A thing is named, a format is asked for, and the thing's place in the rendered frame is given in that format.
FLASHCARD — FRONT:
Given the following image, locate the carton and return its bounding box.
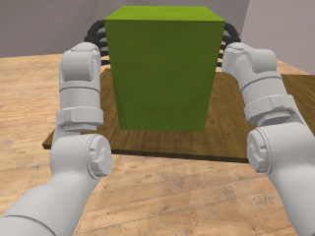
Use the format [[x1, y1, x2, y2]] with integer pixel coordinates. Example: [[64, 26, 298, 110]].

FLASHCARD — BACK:
[[103, 5, 226, 132]]

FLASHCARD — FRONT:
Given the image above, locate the robot right upper arm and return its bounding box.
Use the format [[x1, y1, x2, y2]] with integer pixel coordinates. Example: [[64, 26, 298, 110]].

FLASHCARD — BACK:
[[246, 122, 315, 236]]

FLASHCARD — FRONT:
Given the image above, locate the right robot forearm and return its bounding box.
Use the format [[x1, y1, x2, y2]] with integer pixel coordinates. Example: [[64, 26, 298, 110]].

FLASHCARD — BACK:
[[221, 42, 315, 142]]

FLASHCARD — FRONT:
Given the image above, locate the left robot hand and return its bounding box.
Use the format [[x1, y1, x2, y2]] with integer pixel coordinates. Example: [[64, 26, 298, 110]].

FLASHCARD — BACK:
[[84, 20, 110, 66]]

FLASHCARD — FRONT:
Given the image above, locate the table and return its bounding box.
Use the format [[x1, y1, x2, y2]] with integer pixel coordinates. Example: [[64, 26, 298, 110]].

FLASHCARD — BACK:
[[42, 68, 315, 164]]

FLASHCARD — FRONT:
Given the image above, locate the left robot forearm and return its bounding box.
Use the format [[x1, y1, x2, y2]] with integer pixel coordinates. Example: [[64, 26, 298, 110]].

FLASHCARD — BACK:
[[49, 42, 103, 172]]

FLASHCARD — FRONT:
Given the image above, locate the right robot hand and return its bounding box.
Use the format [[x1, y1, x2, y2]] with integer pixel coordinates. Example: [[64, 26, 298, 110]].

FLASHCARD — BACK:
[[217, 23, 241, 68]]

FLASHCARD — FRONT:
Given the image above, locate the robot left upper arm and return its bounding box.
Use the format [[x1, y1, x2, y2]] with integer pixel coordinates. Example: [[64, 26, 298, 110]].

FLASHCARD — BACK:
[[0, 133, 113, 236]]

